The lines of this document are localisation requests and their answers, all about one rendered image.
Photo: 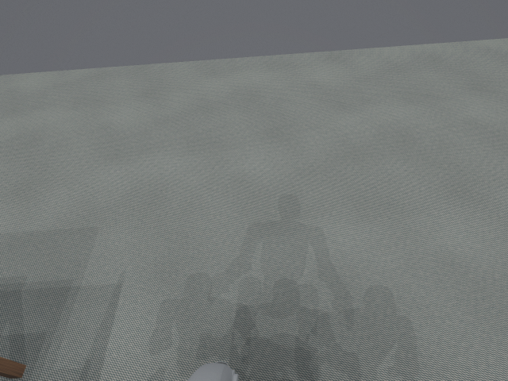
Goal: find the robot left thigh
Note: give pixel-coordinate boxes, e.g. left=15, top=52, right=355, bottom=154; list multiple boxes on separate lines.
left=187, top=363, right=238, bottom=381

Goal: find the table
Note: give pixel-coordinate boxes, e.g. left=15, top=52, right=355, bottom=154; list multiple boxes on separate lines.
left=0, top=357, right=26, bottom=379

